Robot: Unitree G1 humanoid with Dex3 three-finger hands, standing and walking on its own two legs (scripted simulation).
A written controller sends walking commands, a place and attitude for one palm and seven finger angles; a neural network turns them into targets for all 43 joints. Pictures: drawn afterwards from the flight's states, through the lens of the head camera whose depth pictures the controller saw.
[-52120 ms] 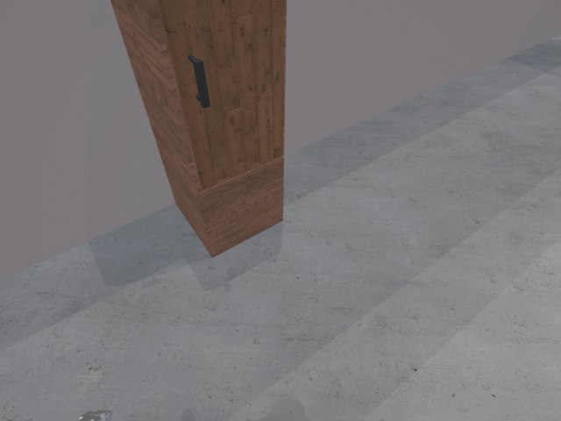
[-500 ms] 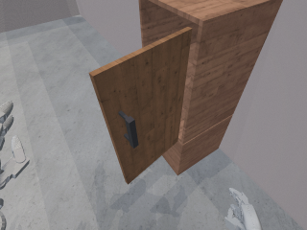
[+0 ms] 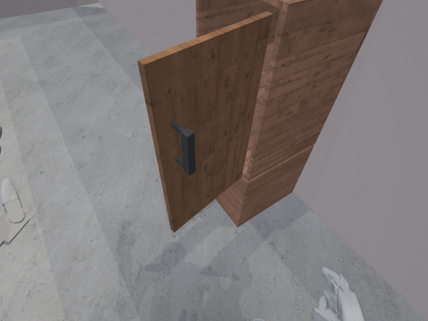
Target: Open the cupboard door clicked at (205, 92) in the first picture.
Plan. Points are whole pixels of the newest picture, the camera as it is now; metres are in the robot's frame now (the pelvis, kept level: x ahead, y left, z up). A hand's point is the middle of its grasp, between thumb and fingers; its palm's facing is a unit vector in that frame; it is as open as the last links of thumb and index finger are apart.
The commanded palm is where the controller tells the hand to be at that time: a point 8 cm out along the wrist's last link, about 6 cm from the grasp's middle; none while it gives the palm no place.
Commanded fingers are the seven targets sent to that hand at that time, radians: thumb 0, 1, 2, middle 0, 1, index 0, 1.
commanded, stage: step back with the hand held close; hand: left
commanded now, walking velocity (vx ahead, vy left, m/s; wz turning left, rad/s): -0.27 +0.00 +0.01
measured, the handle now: (183, 148) +0.44 +0.11 +0.06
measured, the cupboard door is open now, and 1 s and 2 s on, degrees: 100 100 100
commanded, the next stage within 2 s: stop stepping back and stand still in 0.68 s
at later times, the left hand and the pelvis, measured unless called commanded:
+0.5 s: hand (26, 268) +0.14 +0.23 +0.18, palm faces +0.33 -0.81 -0.49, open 7.4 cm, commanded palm +0.07 +0.28 +0.19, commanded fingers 0.00 0.90 0.90 -0.20 -0.30 -0.20 -0.30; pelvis -0.07 -0.02 +0.02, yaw -1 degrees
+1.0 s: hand out of the picture -0.05 +0.22 +0.18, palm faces +0.42 -0.78 -0.46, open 7.4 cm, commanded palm -0.10 +0.26 +0.19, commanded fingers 0.00 0.90 0.90 -0.20 -0.30 -0.20 -0.30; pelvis -0.24 -0.04 +0.02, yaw +0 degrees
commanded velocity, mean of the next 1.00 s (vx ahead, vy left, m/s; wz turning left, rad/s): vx -0.21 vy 0.02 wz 0.00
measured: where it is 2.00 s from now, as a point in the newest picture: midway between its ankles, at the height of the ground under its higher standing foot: outside the picture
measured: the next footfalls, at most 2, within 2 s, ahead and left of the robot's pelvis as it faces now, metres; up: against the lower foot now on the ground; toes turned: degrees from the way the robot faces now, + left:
right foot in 0.34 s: -0.05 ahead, -0.12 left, +0.00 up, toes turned +1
left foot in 0.60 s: -0.05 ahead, +0.08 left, +0.00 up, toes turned +0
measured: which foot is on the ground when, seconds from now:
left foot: down 0.00-0.44, up 0.46-0.58, down 0.60-0.92, up 0.94-1.00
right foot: down 0.00-0.14, up 0.16-0.32, down 0.34-0.64, up 0.66-0.90, down 0.92-1.00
